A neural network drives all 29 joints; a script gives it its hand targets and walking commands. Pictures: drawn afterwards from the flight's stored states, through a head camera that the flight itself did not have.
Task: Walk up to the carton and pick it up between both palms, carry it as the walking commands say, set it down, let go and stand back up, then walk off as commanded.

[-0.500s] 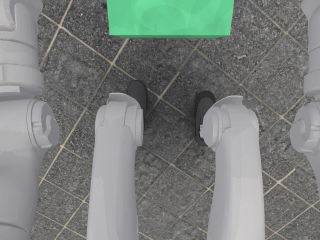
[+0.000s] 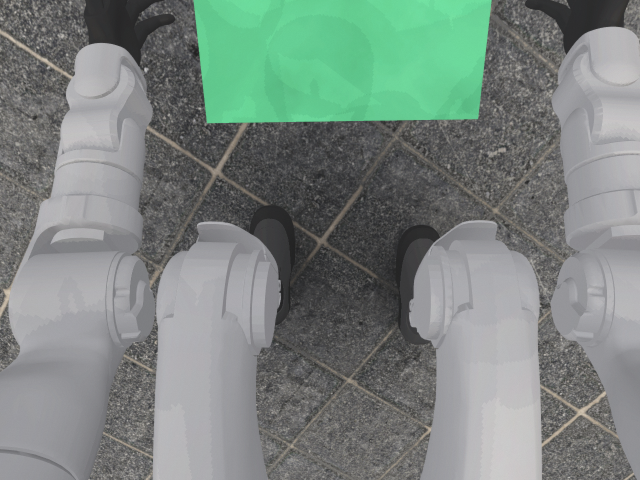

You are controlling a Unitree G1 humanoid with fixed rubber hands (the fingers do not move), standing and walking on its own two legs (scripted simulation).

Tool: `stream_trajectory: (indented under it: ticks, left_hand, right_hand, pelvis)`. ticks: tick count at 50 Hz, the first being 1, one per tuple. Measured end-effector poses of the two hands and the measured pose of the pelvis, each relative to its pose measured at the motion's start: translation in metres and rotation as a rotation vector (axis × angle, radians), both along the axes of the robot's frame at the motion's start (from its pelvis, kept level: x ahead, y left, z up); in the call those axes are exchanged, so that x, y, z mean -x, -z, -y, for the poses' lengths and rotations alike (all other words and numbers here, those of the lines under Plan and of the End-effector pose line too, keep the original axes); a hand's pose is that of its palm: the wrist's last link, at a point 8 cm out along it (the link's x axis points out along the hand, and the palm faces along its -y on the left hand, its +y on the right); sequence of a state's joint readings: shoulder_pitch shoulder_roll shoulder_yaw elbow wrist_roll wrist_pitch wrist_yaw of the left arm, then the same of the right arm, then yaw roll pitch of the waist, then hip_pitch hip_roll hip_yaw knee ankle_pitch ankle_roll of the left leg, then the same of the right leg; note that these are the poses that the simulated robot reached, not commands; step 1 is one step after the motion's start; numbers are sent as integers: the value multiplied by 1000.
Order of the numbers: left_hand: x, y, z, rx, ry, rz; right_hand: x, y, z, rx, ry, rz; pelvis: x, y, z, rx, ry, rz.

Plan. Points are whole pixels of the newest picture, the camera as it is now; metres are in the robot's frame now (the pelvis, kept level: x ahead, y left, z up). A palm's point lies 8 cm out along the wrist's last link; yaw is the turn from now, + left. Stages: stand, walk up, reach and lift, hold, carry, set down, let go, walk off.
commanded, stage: reach and lift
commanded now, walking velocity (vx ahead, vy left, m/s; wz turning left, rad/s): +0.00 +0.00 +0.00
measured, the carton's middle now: (339, 28) +0.51 +0.02 -0.32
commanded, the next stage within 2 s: none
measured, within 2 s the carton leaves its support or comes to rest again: leaves its support in 1.52 s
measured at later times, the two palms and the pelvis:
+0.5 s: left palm (132, 28) +0.50 +0.23 -0.25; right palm (571, 59) +0.48 -0.24 -0.27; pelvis +0.00 -0.01 -0.05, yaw +0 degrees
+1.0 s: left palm (146, 1) +0.51 +0.20 -0.21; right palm (560, 37) +0.49 -0.20 -0.22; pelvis -0.03 +0.00 -0.04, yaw +0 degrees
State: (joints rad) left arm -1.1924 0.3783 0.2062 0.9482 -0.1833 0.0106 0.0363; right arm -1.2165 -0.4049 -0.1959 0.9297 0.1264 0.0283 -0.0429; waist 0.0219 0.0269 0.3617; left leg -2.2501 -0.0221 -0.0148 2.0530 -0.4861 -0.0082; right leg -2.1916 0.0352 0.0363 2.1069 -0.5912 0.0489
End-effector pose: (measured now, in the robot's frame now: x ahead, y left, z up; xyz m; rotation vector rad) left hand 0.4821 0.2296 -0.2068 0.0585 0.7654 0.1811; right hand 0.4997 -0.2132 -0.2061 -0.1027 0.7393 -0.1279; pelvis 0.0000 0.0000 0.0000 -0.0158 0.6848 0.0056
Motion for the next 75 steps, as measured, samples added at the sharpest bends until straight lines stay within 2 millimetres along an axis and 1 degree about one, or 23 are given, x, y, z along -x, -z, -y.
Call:
stream_trajectory:
  ticks: [3, 6, 8, 10, 13, 16, 19, 23, 26, 28, 31, 33, 36, 40, 42, 46, 49, 52, 55, 58, 60, 65, 75]
  left_hand:
    - [-19, 0, -15, -40, 0, 143]
    - [-12, 15, -22, -37, -55, 45]
    - [-5, 19, -17, -27, -44, -29]
    - [-4, 11, -9, -13, -21, -27]
    - [-9, -2, 0, 18, -36, 7]
    - [-17, -3, 2, 26, -62, -2]
    - [-20, 9, 0, 14, -70, -28]
    - [-14, 37, -3, 1, -64, -106]
    - [-20, 45, -4, -19, -41, -105]
    - [-32, 41, -6, -25, -32, -47]
    - [-48, 29, -7, -20, -37, 64]
    - [-46, 27, -4, -5, -38, 67]
    - [-25, 27, -3, 8, -42, 1]
    - [16, 26, -17, -8, -84, -87]
    - [25, 23, -20, -10, -84, -81]
    - [8, 14, -6, -12, -22, -24]
    - [-24, 1, 26, 17, 45, 43]
    - [-39, -1, 44, 31, 14, 50]
    - [-29, 14, 45, 46, -19, -25]
    - [-12, 39, 43, 40, -19, -136]
    - [-16, 45, 44, 23, 5, -146]
    - [-34, 39, 41, -34, 13, -61]
    - [-13, 32, 36, -39, -11, -93]
  right_hand:
    - [5, 15, 17, 81, -16, 17]
    - [16, 24, 29, 66, 41, -55]
    - [14, 24, 23, 13, 42, -50]
    - [4, 16, 7, -44, 12, 2]
    - [-13, 11, -16, -99, -28, 21]
    - [-20, 15, -26, -108, -35, -22]
    - [-15, 28, -13, -68, -6, -63]
    - [11, 55, 15, -1, 31, -152]
    - [26, 67, 27, 19, 41, -180]
    - [20, 64, 26, 16, 30, -124]
    - [-4, 47, 10, -14, -21, 9]
    - [-18, 35, -4, -36, -54, 55]
    - [-31, 21, -21, -43, -81, 60]
    - [-14, 21, -26, -39, -45, -44]
    - [2, 22, -21, -21, -34, -95]
    - [24, 23, -8, -16, 15, -129]
    - [14, 18, -11, -46, 13, -52]
    - [1, 20, -23, -81, -2, -10]
    - [-4, 27, -15, -44, 9, -38]
    - [-3, 38, -18, -22, -21, -85]
    - [-7, 41, -21, -15, -40, -86]
    - [-12, 46, -25, -34, -23, -67]
    - [-3, 40, -34, -8, -26, -90]
  pelvis:
    - [15, 8, 3, -6, -1, 104]
    - [19, 24, 2, -7, 18, 113]
    - [20, 31, 2, 1, 12, 140]
    - [22, 36, 3, 1, 7, 169]
    - [22, 44, 7, -17, 7, 163]
    - [21, 50, 12, -25, 9, 148]
    - [15, 54, 14, -21, 5, 128]
    - [5, 49, 12, -11, 6, 86]
    - [-3, 43, 10, -4, 7, 45]
    - [-5, 38, 9, -2, 9, 67]
    - [-3, 36, 7, -3, 15, 103]
    - [-1, 39, 6, -6, 18, 110]
    - [2, 42, 5, -13, 8, 106]
    - [4, 44, 5, -20, -3, 72]
    - [6, 43, 6, -20, -5, 65]
    - [16, 41, 4, -13, 0, 75]
    - [23, 42, 1, -2, 6, 85]
    - [26, 43, -2, 9, 4, 105]
    - [21, 45, -1, 7, 11, 97]
    - [13, 42, 3, -4, 19, 68]
    - [8, 38, 5, -6, 25, 41]
    - [-2, 30, 9, -16, 33, -14]
    - [4, 35, 8, -14, 31, -11]
